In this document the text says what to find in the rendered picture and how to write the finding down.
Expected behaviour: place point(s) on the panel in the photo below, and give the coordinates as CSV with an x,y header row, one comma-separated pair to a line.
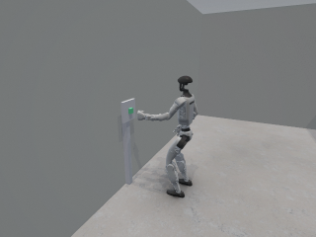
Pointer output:
x,y
125,122

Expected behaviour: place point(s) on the robot left forearm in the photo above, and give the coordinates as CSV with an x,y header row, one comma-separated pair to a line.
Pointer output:
x,y
156,117

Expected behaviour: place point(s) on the right robot hand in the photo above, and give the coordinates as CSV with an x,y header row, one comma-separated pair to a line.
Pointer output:
x,y
178,129

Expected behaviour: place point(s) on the left robot thigh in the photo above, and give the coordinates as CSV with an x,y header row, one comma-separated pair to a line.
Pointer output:
x,y
174,149

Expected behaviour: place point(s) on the right robot upper arm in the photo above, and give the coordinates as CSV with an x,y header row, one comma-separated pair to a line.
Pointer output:
x,y
195,108

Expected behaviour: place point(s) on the left robot hand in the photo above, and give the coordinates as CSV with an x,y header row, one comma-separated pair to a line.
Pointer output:
x,y
140,115

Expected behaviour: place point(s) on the left robot upper arm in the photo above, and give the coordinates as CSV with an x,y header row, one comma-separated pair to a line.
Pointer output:
x,y
177,104

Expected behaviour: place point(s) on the robot right foot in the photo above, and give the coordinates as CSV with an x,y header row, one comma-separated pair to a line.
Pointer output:
x,y
183,182

